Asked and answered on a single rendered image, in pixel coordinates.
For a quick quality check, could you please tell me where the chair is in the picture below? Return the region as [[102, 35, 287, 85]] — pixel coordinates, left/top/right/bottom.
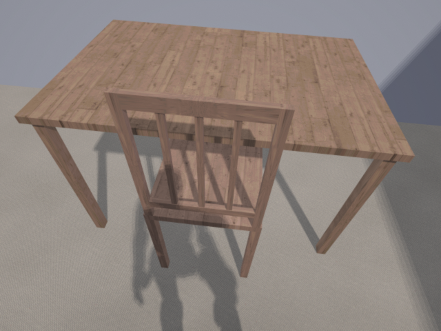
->
[[104, 88, 295, 278]]

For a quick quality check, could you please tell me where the table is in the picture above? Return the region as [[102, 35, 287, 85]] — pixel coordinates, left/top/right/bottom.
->
[[14, 20, 415, 254]]

